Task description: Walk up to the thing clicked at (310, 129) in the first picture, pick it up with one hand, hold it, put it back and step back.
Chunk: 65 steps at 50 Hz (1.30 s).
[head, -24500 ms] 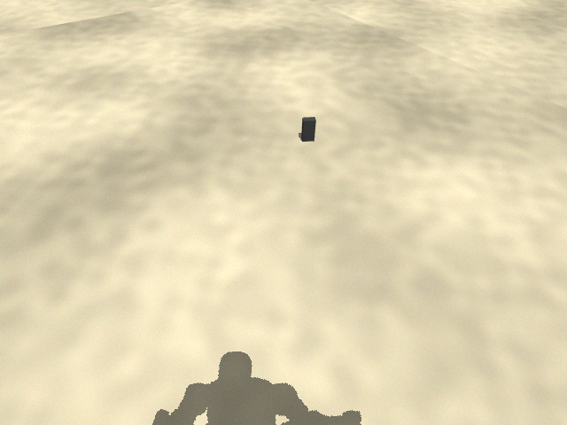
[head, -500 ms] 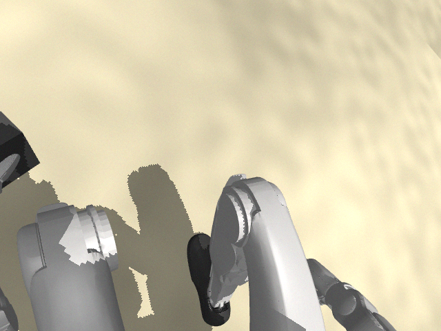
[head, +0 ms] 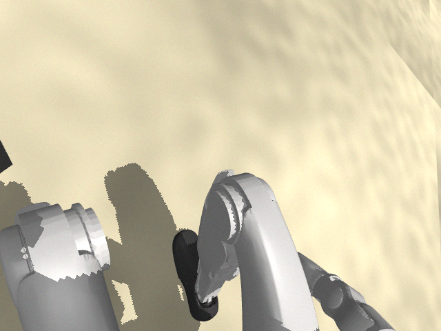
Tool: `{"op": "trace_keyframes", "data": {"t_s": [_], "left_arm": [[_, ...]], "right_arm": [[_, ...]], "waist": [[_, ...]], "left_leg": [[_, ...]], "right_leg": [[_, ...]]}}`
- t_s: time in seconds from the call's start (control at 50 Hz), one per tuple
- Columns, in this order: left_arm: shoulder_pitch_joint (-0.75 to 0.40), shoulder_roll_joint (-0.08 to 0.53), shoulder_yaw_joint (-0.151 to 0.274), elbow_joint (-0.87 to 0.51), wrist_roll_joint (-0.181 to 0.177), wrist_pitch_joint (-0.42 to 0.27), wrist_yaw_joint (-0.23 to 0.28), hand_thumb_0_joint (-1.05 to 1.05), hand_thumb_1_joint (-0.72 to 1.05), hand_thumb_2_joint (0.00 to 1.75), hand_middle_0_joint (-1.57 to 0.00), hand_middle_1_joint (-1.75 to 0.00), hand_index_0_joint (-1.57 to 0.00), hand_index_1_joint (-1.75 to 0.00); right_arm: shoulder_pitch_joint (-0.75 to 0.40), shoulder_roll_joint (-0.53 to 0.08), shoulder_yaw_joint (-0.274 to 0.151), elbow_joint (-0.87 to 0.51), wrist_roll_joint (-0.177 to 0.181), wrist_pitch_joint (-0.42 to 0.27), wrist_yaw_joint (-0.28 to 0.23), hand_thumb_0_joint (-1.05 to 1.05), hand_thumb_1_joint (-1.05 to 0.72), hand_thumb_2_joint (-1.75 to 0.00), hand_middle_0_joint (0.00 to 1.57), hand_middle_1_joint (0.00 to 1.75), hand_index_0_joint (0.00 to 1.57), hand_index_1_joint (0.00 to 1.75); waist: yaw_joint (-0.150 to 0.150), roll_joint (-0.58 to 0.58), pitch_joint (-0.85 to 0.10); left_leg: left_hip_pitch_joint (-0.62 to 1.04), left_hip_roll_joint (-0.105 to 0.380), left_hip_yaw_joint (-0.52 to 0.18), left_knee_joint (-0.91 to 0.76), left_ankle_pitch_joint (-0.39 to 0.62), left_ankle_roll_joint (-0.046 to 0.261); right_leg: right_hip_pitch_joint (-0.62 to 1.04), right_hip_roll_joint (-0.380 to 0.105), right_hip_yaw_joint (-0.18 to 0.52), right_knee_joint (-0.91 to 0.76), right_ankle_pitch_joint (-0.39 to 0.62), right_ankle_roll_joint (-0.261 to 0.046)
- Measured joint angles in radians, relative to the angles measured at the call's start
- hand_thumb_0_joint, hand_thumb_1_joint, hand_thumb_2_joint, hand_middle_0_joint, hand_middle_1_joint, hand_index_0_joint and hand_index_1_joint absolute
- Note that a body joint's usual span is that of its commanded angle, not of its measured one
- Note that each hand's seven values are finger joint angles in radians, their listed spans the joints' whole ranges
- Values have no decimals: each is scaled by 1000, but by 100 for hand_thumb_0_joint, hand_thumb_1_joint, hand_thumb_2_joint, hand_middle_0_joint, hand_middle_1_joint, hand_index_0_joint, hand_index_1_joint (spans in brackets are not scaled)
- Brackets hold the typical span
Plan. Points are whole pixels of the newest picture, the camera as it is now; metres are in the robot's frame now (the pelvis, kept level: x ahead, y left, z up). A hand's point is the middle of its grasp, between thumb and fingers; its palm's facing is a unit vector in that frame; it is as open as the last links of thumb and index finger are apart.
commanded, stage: lower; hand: left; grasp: from the side
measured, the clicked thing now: out of the picture +0.42 +0.27 -0.19
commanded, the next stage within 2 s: loosen in 0.52 s
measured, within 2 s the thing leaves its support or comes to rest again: rests again in 0.46 s
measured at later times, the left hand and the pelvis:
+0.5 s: hand out of the picture +0.41 +0.29 -0.17, palm faces +0.41 -0.91 +0.01, open 8.8 cm; pelvis +0.00 +0.01 +0.00, yaw -1 degrees
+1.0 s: hand out of the picture +0.41 +0.29 -0.18, palm faces +0.41 -0.91 +0.03, open 11.2 cm; pelvis -0.01 +0.01 +0.00, yaw -2 degrees
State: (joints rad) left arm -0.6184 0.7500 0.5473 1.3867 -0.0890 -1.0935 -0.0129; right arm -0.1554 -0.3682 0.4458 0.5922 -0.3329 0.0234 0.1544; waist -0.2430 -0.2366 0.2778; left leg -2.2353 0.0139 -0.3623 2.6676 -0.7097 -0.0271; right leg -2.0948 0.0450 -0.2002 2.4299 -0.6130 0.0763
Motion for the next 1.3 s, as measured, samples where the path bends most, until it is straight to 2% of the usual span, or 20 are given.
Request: {"op": "trace_keyframes", "data": {"t_s": [0.58, 0.74, 0.84, 0.9, 1.08, 1.3], "left_arm": [[19, 32, -17, 24, 5, -66, 42, 0, -38, 108, -92, -122, -90, -119], [25, 35, -31, 29, -4, -67, 45, 0, -36, 103, -94, -118, -92, -115], [29, 35, -33, 35, -8, -73, 45, 0, -29, 87, -96, -105, -96, -102], [28, 33, -36, 36, -6, -76, 46, 0, -28, 74, -91, -93, -92, -91], [24, 36, -37, 31, 7, -76, 55, -1, -43, 41, -65, -55, -66, -55], [23, 37, -42, 36, 4, -75, 61, -1, -58, 16, -33, -22, -33, -23]], "right_arm": [[-36, -3, 46, -22, -29, -4, 7, 0, -90, -90, 21, 30, 21, 30], [-47, -2, 50, -27, -30, -5, 8, 0, -90, -90, 21, 30, 21, 30], [-47, -3, 54, -30, -31, -8, 9, 0, -91, -90, 21, 30, 21, 30], [-45, -2, 57, -31, -31, -10, 10, 0, -91, -90, 21, 30, 21, 30], [-41, 3, 62, -35, -35, -8, 12, 0, -92, -90, 21, 30, 21, 30], [-47, 1, 64, -33, -36, -5, 14, 0, -93, -91, 21, 30, 21, 30]], "waist": [[6, -38, 37], [9, -42, 35], [12, -43, 33], [13, -44, 33], [17, -52, 37], [14, -48, 36]], "left_leg": [[18, 3, -37, 19, -12, 8], [20, 5, -40, 21, -6, 10], [20, 7, -41, 22, -6, 14], [21, 7, -43, 22, -7, 15], [28, 6, -47, 22, -11, 16], [27, 4, -49, 20, -7, 14]], "right_leg": [[32, 16, -28, -15, 6, 5], [35, 19, -30, -17, 14, 7], [36, 22, -31, -20, 17, 6], [40, 22, -33, -21, 15, 4], [50, 22, -37, -26, 12, 0], [49, 21, -39, -27, 15, 5]]}}
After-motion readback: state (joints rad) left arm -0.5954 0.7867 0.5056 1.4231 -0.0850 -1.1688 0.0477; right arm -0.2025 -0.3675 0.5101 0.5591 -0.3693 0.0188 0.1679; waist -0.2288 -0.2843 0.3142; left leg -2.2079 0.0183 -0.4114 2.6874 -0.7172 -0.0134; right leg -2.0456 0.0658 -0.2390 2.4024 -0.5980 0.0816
